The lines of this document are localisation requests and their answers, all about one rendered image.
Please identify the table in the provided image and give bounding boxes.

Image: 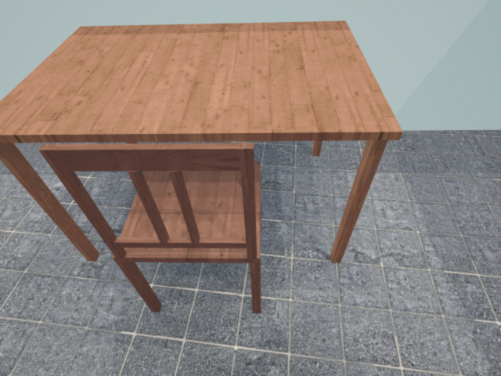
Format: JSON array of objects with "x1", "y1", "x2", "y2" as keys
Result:
[{"x1": 0, "y1": 21, "x2": 403, "y2": 263}]

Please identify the chair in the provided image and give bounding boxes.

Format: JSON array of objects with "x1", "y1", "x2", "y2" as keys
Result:
[{"x1": 39, "y1": 143, "x2": 261, "y2": 313}]

